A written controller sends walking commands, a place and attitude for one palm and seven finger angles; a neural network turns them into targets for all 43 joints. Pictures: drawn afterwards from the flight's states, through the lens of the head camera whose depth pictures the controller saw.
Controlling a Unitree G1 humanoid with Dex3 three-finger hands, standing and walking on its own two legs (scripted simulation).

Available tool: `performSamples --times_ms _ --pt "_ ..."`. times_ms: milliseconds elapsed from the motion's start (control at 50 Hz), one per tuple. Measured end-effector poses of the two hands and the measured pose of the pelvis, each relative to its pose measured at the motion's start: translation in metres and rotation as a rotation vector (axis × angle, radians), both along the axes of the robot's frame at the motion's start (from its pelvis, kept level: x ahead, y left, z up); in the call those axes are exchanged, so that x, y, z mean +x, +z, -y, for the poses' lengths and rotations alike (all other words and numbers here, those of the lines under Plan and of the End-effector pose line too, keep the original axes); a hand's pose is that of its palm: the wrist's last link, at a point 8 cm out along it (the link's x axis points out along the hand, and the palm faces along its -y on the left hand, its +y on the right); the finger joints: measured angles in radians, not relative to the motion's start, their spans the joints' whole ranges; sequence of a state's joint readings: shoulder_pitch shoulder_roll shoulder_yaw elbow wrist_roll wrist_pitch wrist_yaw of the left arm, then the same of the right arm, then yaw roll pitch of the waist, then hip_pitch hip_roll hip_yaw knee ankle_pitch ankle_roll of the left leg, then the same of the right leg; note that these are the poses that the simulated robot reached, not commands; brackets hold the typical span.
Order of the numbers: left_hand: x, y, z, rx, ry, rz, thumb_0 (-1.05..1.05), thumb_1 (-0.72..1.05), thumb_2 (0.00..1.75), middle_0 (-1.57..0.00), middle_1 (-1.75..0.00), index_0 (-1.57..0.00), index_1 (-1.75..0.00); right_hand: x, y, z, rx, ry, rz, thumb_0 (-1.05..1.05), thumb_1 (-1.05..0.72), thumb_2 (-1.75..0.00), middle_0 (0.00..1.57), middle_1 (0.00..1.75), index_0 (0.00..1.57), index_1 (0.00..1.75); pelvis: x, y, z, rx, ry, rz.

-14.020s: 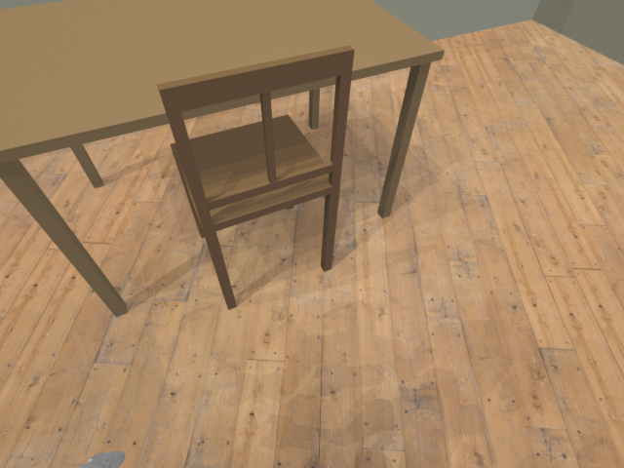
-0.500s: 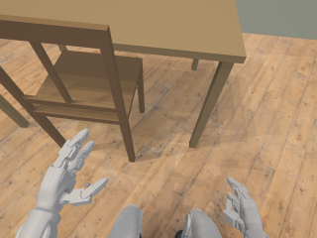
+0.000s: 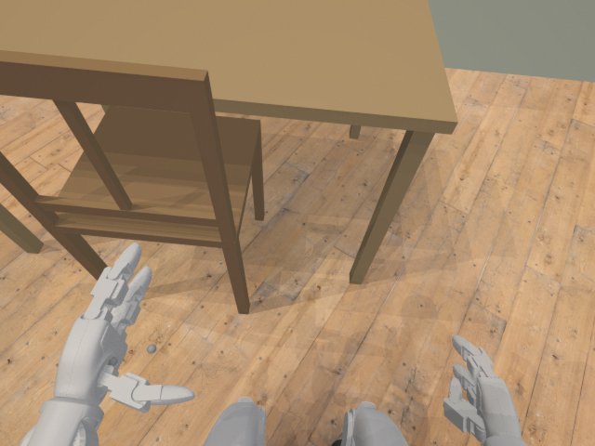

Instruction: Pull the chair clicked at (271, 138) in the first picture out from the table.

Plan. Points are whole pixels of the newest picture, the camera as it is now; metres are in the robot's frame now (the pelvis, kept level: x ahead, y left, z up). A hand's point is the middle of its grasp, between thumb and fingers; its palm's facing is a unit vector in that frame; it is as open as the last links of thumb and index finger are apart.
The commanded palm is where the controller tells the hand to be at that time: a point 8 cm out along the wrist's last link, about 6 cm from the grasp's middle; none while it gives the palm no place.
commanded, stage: raise the hand toward the chair's back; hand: left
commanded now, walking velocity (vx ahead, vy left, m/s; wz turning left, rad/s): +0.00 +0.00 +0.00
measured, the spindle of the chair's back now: (99, 161) +0.53 +0.37 +0.00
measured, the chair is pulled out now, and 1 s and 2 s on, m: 0.00 0.00 0.00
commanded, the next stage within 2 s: aim the fingers beside a spindle in 0.94 s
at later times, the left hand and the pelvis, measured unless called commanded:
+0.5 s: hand (140, 312) +0.26 +0.21 +0.05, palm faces -0.03 -1.00 -0.05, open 16.9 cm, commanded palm +0.23 +0.26 +0.06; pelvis +0.01 +0.00 +0.01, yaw +0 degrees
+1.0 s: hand (143, 318) +0.25 +0.20 +0.05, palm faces -0.02 -1.00 -0.05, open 16.9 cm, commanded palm +0.23 +0.26 +0.06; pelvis +0.01 +0.00 +0.01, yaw +0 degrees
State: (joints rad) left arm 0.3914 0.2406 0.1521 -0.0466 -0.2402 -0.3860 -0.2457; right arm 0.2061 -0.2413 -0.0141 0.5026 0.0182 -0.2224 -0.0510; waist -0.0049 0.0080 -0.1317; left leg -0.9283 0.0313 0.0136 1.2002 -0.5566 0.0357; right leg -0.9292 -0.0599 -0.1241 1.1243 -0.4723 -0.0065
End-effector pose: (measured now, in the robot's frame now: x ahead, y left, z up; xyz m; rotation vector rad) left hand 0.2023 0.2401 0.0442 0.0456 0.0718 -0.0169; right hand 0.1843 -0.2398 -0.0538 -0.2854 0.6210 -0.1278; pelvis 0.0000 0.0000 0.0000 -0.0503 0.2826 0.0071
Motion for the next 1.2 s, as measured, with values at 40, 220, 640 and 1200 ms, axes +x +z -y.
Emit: performSamples --times_ms 40,220,640,1200 --pt "0.003 0.001 -0.002 0.002 0.002 -0.001 0.0 -0.3 0.39 -0.09 -0.11 -0.08 -0.12 0.006 0.002 -0.005 0.009 0.013 0.004 0.02 -0.91 -0.9 0.2 0.3 0.2 0.3 0.002 0.001 0.0 -0.002 0.002 -0.001" --pt "0.015 0.007 -0.011 0.011 -0.007 -0.009 -0.01 -0.45 0.32 -0.07 -0.09 -0.06 -0.09 0.014 -0.002 -0.02 0.045 0.04 -0.022 0.02 -0.9 -0.9 0.2 0.3 0.2 0.3 0.01 0.005 -0.001 -0.008 0.006 -0.004" --pt "0.039 0.009 -0.016 -0.004 -0.017 -0.019 -0.01 -0.5 0.3 -0.06 -0.08 -0.06 -0.08 -0.013 -0.004 0.006 0.013 -0.031 -0.102 0.02 -0.9 -0.9 0.2 0.3 0.2 0.3 0.016 0.012 0.002 0.0 -0.004 -0.007" --pt "0.035 0.006 -0.012 0.005 -0.011 0.012 -0.01 -0.5 0.3 -0.06 -0.08 -0.06 -0.08 -0.008 -0.008 0.0 0.029 0.009 -0.071 0.02 -0.9 -0.9 0.2 0.3 0.2 0.3 0.007 0.008 0.005 0.003 0.005 -0.004"
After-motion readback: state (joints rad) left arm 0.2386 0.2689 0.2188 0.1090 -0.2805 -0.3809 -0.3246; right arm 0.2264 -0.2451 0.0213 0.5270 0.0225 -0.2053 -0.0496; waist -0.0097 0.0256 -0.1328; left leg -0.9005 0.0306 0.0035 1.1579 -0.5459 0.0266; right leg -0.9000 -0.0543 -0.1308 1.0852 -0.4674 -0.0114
